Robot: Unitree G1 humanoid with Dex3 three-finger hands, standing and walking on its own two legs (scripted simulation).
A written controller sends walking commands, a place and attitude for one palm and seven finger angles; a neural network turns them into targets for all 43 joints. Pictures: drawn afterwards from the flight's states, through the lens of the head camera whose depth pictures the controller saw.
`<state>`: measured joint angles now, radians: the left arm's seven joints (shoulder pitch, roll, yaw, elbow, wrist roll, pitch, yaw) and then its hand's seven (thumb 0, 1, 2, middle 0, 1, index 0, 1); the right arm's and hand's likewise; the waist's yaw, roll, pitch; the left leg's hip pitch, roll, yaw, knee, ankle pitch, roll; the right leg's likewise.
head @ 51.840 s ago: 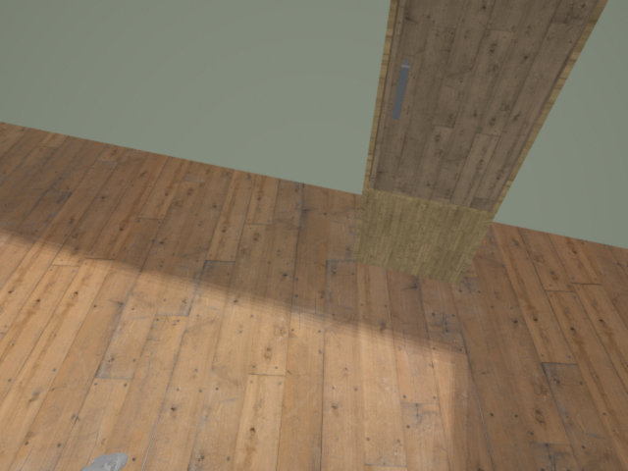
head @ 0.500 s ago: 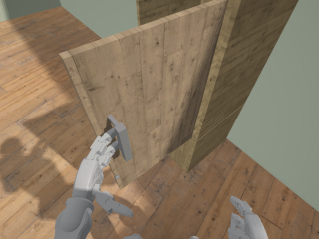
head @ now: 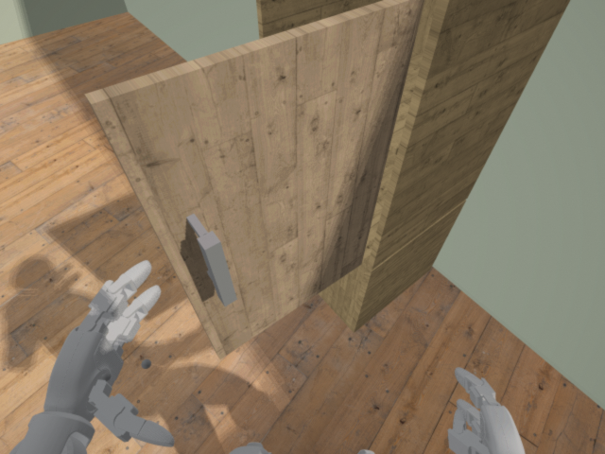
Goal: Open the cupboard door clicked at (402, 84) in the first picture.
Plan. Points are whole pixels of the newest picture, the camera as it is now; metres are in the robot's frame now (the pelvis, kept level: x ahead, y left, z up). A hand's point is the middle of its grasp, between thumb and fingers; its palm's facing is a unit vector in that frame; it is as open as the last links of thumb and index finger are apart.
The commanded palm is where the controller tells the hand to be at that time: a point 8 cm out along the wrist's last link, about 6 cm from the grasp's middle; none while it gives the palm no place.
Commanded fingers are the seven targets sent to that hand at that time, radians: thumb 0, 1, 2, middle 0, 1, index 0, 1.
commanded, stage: slide the hand sideways off the handle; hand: left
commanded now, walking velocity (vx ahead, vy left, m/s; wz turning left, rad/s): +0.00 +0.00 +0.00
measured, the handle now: (212, 262) +0.34 +0.14 +0.07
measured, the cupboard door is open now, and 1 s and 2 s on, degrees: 88 88 88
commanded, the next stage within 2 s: draw the hand back to the body in 0.12 s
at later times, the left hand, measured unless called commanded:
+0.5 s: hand (99, 362) +0.20 +0.22 +0.10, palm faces -0.06 -1.00 -0.07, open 16.3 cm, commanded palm +0.17 +0.28 +0.11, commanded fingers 0.00 -0.50 0.30 -0.15 -0.30 -0.15 -0.30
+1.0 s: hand (32, 339) +0.20 +0.26 +0.15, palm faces +0.29 -0.89 -0.35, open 14.1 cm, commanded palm +0.16 +0.31 +0.18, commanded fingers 0.00 0.20 0.60 -0.17 -0.30 -0.17 -0.30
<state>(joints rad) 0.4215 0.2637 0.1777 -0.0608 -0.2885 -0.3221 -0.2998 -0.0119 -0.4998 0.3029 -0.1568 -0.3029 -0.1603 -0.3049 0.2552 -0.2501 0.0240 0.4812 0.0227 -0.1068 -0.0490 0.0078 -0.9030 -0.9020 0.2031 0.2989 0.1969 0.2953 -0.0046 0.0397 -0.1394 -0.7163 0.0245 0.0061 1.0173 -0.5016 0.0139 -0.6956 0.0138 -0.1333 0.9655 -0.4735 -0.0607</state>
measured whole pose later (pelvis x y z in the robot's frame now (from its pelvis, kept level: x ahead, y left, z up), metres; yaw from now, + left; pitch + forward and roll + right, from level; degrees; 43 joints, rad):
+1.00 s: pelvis +0.02 +0.04 +0.05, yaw -1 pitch +1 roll -2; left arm 0.57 0.31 0.18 -0.39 -0.06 -0.02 0.11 -0.01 -0.13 0.46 -0.16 -0.30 -0.16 -0.30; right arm 0.26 -0.23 0.06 0.56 0.01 -0.15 -0.10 0.01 -0.90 -0.90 0.20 0.30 0.20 0.30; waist 0.04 0.06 -0.06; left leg -0.30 -0.02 0.05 0.64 -0.37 0.06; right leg -0.28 0.00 -0.08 0.57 -0.32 0.00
